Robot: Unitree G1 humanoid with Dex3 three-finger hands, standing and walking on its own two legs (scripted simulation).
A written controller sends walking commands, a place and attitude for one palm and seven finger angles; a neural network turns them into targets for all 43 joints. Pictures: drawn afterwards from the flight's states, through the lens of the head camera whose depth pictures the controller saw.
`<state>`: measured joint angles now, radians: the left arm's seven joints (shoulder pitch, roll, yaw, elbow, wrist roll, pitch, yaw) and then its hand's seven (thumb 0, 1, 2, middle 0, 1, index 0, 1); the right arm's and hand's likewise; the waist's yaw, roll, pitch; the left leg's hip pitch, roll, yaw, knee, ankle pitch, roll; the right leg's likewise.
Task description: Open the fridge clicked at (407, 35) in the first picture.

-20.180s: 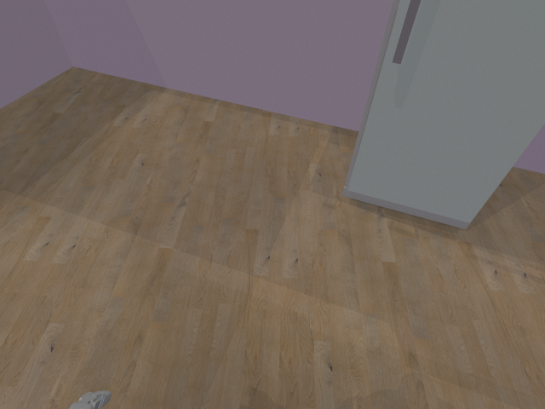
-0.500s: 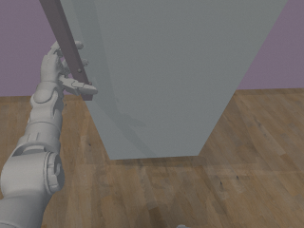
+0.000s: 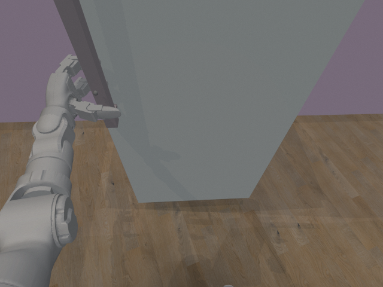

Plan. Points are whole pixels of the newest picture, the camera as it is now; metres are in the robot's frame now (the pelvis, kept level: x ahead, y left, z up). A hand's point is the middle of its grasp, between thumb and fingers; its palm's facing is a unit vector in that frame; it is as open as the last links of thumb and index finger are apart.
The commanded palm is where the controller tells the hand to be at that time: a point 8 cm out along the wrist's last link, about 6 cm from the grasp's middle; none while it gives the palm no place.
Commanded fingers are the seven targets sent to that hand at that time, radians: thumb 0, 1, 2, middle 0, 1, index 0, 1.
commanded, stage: grip the handle and tug to test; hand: left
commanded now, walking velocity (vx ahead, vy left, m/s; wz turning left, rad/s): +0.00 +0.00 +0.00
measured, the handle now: (83, 31) +0.53 +0.19 +0.24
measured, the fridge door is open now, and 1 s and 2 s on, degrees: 0 0 8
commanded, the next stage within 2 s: pull the door a little, standing still in 1.24 s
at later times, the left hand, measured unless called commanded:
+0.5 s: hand (104, 92) +0.47 +0.17 +0.14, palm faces +0.01 -1.00 +0.00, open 6.2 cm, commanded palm +0.45 +0.22 +0.14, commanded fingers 0.00 0.90 0.90 -0.45 -1.40 -0.45 -1.40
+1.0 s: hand (105, 92) +0.47 +0.17 +0.14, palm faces +0.02 -1.00 +0.00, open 6.1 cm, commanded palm +0.44 +0.22 +0.14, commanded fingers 0.00 0.90 0.90 -0.45 -1.40 -0.45 -1.40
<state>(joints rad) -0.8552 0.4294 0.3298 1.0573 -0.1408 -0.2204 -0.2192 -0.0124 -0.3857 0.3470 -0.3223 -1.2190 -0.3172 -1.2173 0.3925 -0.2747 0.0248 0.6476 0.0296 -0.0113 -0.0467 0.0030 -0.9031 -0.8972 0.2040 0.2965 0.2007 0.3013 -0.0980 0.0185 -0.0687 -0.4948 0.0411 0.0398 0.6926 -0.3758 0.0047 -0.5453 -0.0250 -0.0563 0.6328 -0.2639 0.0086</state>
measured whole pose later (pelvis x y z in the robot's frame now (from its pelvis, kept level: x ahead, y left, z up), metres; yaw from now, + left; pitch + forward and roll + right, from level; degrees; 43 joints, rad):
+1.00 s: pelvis -0.02 -0.01 +0.00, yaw -1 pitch +10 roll -1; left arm -0.89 0.44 0.35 1.10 -0.13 -0.24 -0.21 0.01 0.62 0.81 -0.39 -1.39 -0.38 -1.39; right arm 0.39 -0.29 0.03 0.64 0.03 -0.03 -0.05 0.00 -0.90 -0.90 0.20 0.30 0.20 0.30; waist -0.12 0.02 -0.06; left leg -0.53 0.05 0.05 0.70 -0.35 0.00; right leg -0.58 -0.02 -0.05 0.64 -0.24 0.00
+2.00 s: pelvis +0.07 +0.01 +0.02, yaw -6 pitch +6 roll -1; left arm 0.01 0.20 0.22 -0.04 -0.23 0.05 -0.12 0.01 0.67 0.70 -0.27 -1.38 -0.25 -1.35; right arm 0.30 -0.24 0.01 0.54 0.05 0.01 -0.01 0.01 -0.90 -0.90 0.20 0.30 0.20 0.30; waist -0.01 0.05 -0.12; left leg -0.20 0.04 0.09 0.53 -0.36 0.00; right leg -0.31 -0.01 -0.02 0.50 -0.27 0.00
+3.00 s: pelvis -0.02 -0.18 +0.01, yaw +25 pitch -1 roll -1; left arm 0.26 0.17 -0.09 -0.41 0.00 -0.02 0.07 -0.05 0.53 0.74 -0.42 -1.36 -0.26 -1.38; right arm 0.16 -0.16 -0.01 0.66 0.00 -0.08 -0.06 0.01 -0.90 -0.90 0.21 0.30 0.20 0.30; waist -0.04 0.06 0.06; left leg -0.53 0.06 -0.09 0.92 -0.44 -0.05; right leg -0.30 -0.01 -0.10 0.60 -0.27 -0.03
